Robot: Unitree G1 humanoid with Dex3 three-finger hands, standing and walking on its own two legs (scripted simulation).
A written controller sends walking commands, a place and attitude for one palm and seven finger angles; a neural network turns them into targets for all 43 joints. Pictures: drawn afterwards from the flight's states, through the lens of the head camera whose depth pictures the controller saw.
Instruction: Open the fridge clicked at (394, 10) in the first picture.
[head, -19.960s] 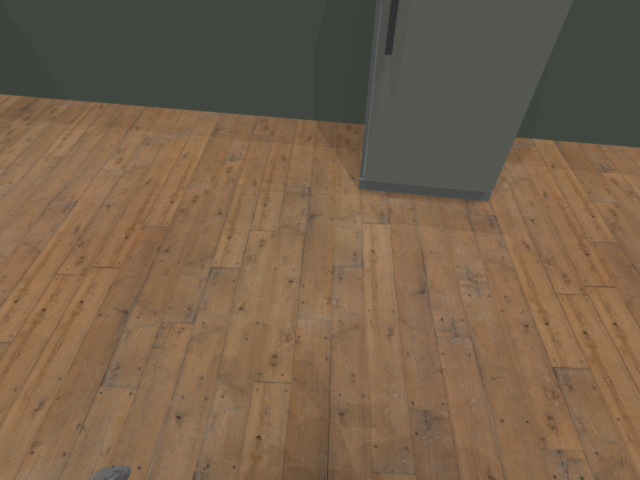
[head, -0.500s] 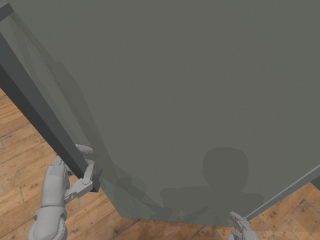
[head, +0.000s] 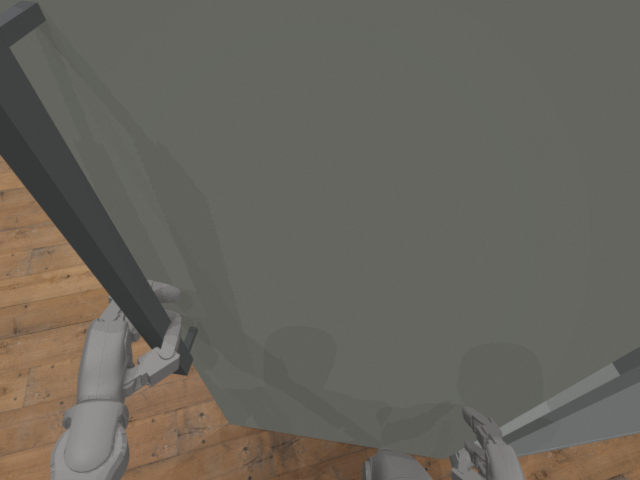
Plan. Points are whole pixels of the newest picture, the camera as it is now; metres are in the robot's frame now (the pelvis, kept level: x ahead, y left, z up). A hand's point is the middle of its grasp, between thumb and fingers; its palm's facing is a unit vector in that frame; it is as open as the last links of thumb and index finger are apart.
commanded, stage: stop walking and hold the door back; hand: left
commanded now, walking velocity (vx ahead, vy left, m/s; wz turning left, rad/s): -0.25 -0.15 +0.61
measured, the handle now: (134, 262) +0.30 +0.20 +0.15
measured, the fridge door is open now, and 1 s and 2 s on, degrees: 72 76 75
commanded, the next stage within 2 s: loosen the grip on the handle in 1.52 s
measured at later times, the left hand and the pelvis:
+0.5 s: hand (160, 409) +0.19 +0.17 +0.05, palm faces +0.42 -0.87 -0.27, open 6.0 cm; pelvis -0.10 -0.08 -0.01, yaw +12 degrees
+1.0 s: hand (165, 373) +0.22 +0.18 +0.06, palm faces +0.33 -0.91 -0.24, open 5.8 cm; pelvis -0.13 -0.07 -0.01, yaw +10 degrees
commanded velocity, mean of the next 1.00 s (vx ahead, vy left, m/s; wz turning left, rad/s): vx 0.12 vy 0.06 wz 0.05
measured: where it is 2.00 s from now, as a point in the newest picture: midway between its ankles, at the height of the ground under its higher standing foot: outside the picture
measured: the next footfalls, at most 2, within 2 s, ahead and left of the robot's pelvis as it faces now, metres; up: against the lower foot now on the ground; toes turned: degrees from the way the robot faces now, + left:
right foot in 0.16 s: -0.02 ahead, -0.16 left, +0.00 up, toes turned +7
left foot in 0.54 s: -0.09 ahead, +0.07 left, +0.00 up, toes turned +14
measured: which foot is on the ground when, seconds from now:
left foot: down 0.00-0.16, up 0.18-0.52, down 0.54-1.00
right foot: up 0.00-0.14, down 0.16-1.00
